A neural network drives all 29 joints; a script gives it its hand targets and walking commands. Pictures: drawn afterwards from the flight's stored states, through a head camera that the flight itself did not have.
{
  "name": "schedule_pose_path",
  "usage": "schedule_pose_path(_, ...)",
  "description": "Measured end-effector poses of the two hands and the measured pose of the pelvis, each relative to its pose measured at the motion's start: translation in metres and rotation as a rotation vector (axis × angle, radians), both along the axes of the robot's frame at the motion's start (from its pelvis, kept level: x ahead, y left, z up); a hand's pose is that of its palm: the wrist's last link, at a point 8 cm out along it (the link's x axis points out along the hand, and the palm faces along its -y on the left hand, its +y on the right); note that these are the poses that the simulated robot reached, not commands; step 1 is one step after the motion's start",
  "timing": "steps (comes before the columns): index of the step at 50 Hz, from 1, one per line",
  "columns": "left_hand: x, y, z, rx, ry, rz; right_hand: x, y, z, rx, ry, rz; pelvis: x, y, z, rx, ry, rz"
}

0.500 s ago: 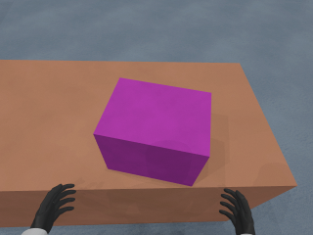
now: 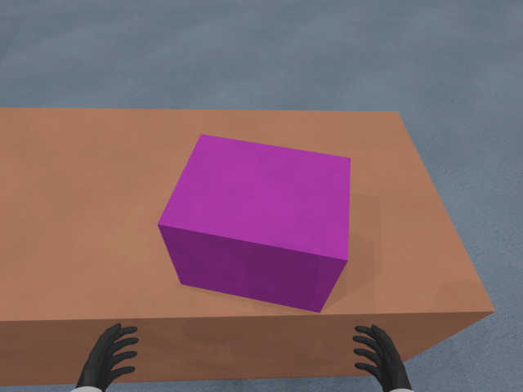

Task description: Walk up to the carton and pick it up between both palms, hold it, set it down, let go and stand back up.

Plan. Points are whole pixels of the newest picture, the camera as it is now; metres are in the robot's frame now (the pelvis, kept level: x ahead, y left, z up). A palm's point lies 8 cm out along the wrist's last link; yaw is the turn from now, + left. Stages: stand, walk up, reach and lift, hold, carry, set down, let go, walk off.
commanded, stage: let go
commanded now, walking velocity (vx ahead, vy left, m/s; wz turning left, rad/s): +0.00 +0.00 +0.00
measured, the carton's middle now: (261, 224) +0.40 +0.00 -0.01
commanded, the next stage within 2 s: stand in 0.28 s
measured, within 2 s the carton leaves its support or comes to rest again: neither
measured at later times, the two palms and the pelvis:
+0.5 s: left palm out of the picture +0.13 +0.27 -0.09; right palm out of the picture +0.13 -0.26 -0.10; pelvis +0.02 -0.01 +0.00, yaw +0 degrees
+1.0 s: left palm out of the picture +0.09 +0.29 -0.10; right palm out of the picture +0.11 -0.28 -0.11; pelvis +0.02 -0.01 +0.00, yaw +0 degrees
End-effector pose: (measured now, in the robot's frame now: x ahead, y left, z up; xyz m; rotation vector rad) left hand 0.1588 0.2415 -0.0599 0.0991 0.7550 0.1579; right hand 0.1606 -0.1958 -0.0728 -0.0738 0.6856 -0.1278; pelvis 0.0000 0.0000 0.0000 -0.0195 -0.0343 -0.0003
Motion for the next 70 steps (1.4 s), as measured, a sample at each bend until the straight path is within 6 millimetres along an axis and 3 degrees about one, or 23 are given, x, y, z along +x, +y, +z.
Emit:
schedule_pose_path(15, -0.003, -0.012, -0.015, 0.031, 0.088, -0.002, -0.008, -0.016, -0.016, -0.032, 0.080, 0.060, 0.005, -0.004, 0.001, 0.005, 0.005, 0.000)
schedule_pose_path(27, -0.036, 0.032, -0.029, 0.174, 0.221, -0.038, -0.034, -0.073, -0.031, -0.168, 0.307, 0.054, 0.023, -0.006, 0.000, 0.008, 0.029, 0.000)
schedule_pose_path(32, -0.050, 0.042, -0.033, 0.192, 0.272, -0.027, -0.041, -0.086, -0.032, -0.195, 0.341, 0.045, 0.025, -0.007, 0.000, 0.009, 0.031, 0.000)
schedule_pose_path(41, -0.067, 0.045, -0.039, 0.181, 0.316, -0.010, -0.048, -0.089, -0.035, -0.191, 0.361, 0.034, 0.024, -0.006, 0.000, 0.008, 0.030, 0.000)
schedule_pose_path(70, -0.091, 0.049, -0.045, 0.177, 0.364, 0.016, -0.075, -0.087, -0.043, -0.180, 0.416, 0.023, 0.008, -0.005, 0.001, 0.006, 0.007, 0.000)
